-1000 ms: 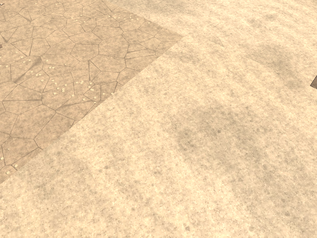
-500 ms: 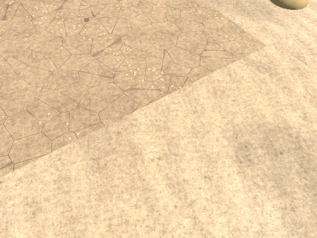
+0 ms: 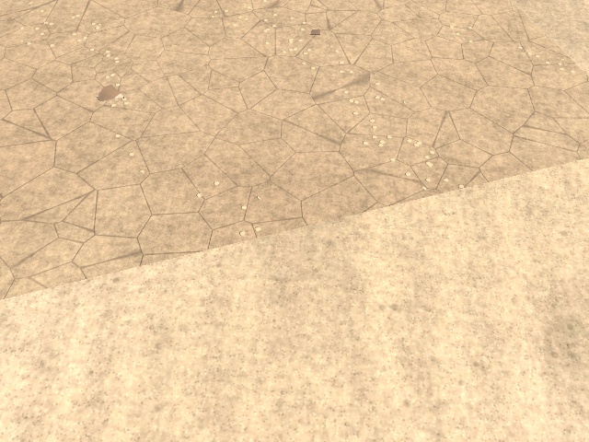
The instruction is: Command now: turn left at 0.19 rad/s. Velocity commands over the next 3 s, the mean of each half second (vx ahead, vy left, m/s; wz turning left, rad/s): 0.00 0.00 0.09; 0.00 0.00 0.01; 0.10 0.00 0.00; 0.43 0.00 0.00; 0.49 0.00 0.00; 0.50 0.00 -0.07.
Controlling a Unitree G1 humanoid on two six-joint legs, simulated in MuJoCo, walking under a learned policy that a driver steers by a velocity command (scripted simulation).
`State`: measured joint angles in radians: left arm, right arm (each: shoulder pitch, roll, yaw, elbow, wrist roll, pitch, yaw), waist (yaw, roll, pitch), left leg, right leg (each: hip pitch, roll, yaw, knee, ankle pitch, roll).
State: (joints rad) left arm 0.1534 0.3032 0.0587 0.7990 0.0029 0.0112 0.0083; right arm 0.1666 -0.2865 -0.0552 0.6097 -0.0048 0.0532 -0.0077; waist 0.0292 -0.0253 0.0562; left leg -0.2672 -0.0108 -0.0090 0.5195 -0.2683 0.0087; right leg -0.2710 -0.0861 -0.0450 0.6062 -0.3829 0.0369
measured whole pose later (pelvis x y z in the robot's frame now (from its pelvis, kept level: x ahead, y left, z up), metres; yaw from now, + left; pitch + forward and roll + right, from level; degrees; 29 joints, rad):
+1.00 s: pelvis +0.00 -0.01 +0.00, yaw +1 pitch -2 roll +0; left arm 0.18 0.24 0.01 1.04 0.00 0.00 0.03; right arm 0.20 -0.23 -0.04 0.98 0.00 0.01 -0.04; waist 0.01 0.01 0.05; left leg -0.20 0.00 -0.03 0.49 -0.26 -0.01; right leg -0.16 -0.01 0.00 0.49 -0.29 0.01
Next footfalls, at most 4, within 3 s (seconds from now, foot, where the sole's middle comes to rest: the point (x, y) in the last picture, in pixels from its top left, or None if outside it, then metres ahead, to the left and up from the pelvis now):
0.28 right None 0.02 -0.14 -0.77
1.92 right None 0.42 -0.12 -0.77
2.50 left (262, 323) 0.74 0.11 -0.77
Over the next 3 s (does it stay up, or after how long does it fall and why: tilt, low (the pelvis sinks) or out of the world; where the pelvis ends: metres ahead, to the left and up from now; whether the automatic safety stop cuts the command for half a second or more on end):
stays up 0.84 0.00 0.00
